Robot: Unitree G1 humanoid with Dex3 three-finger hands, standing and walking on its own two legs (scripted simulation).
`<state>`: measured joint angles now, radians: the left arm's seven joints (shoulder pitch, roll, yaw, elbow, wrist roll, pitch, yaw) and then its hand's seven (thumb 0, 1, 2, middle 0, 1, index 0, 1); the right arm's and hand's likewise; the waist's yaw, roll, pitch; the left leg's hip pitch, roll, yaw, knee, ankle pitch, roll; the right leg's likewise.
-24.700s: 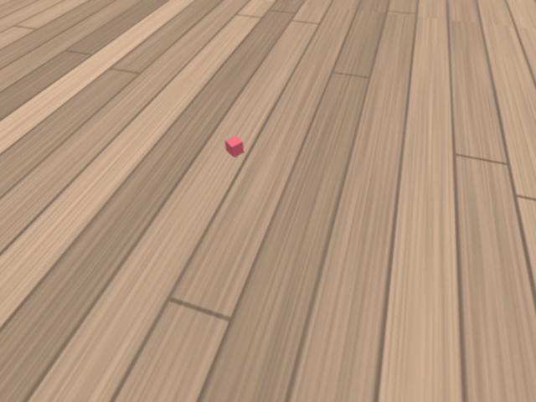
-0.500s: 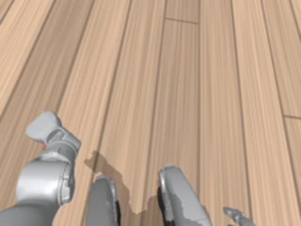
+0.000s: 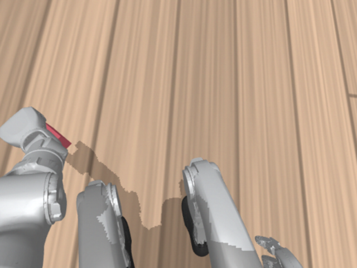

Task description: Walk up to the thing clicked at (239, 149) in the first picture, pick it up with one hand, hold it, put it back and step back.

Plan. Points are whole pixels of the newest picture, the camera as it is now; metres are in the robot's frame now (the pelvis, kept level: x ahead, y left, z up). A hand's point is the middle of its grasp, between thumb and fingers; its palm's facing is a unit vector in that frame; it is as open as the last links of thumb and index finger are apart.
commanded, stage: crouch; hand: left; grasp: from above
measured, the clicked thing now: (45, 141) +0.45 +0.26 -0.19
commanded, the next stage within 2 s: lower in 0.56 s
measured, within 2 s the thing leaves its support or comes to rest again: neither
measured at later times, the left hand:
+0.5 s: hand (51, 138) +0.46 +0.25 -0.22, palm faces -0.31 -0.30 -0.90, open 9.9 cm
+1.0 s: hand (58, 139) +0.47 +0.25 -0.27, palm faces -0.33 -0.30 -0.89, open 9.9 cm
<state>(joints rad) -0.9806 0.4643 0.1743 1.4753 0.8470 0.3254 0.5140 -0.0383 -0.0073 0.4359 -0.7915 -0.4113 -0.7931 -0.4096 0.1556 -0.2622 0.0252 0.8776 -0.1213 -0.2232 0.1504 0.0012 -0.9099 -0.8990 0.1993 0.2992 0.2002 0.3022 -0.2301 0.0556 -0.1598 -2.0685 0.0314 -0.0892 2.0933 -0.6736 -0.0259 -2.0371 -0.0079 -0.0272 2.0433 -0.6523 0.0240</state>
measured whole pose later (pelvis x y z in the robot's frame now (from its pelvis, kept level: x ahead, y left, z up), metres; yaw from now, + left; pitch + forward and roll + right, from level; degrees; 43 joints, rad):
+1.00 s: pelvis -0.01 +0.00 -0.10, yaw -3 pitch +34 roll -6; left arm -1.16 0.67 0.28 1.73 0.94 0.20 0.57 -0.04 -0.05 0.46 -0.83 -0.39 -0.83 -0.38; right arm 0.19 -0.33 0.08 0.88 -0.19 -0.30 0.28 0.00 -0.92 -0.90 0.20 0.30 0.20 0.30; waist -0.30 0.03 0.00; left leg -2.34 0.02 -0.14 2.43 -0.68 -0.03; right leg -2.30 0.01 -0.04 2.35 -0.64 0.04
